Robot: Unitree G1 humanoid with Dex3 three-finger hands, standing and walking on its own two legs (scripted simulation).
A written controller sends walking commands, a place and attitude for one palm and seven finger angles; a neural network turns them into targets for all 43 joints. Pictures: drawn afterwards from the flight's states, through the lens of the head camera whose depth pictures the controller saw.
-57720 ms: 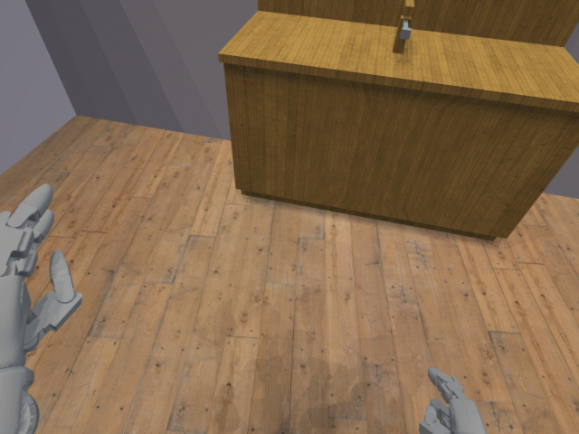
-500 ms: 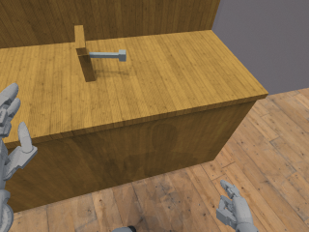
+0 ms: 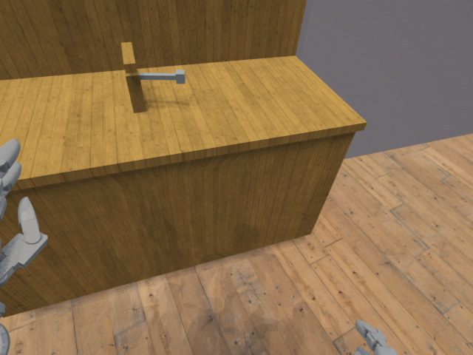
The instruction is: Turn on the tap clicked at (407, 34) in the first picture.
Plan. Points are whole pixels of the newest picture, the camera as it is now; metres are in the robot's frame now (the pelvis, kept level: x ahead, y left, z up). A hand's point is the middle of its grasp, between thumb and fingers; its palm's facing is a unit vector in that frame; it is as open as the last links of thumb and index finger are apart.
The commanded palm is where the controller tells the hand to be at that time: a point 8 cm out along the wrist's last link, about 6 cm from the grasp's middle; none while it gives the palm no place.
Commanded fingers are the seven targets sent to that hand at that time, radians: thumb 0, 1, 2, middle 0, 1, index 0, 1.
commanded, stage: stop stepping back and stand still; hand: left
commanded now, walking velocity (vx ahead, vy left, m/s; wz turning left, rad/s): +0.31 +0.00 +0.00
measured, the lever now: (180, 76) +0.79 +0.17 +0.09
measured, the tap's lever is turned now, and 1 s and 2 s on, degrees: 77 77 77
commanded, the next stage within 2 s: stand and check the lever's angle in 1.36 s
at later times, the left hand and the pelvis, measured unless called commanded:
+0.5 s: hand (37, 318) +0.13 +0.21 +0.17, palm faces +0.42 -0.81 -0.41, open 7.4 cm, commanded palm +0.07 +0.25 +0.19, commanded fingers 0.00 0.90 0.90 -0.20 -0.30 -0.20 -0.30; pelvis -0.08 -0.04 -0.01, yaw +2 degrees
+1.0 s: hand (26, 330) +0.12 +0.21 +0.17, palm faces +0.44 -0.83 -0.35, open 7.4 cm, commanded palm +0.07 +0.26 +0.19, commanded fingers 0.00 0.90 0.90 -0.20 -0.30 -0.20 -0.30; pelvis -0.07 -0.03 +0.00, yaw +4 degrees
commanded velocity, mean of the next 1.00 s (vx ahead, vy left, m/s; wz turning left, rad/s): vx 0.11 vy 0.05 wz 0.00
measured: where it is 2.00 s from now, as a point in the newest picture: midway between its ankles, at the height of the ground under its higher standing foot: outside the picture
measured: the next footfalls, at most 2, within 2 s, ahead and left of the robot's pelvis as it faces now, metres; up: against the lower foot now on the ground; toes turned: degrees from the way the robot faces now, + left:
right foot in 0.08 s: +0.02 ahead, -0.13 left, +0.00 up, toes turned +3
left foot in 0.30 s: -0.02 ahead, +0.12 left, +0.00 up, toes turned +0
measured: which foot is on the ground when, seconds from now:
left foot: down 0.00-0.08, up 0.10-0.28, down 0.30-0.48, up 0.50-0.70, down 0.72-1.00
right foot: up 0.00-0.06, down 0.08-1.00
